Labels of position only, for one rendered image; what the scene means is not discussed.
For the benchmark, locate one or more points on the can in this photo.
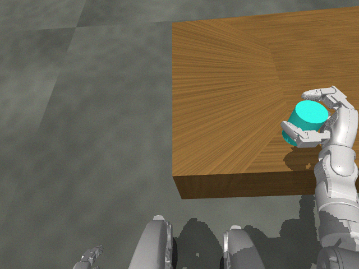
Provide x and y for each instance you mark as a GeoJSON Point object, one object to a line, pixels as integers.
{"type": "Point", "coordinates": [308, 115]}

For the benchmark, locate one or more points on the right robot arm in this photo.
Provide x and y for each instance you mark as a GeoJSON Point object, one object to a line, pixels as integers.
{"type": "Point", "coordinates": [338, 208]}

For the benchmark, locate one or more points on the right robot hand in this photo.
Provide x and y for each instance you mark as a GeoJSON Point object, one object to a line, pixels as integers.
{"type": "Point", "coordinates": [339, 129]}

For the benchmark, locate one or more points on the left robot hand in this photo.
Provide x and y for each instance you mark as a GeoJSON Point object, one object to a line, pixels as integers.
{"type": "Point", "coordinates": [89, 257]}

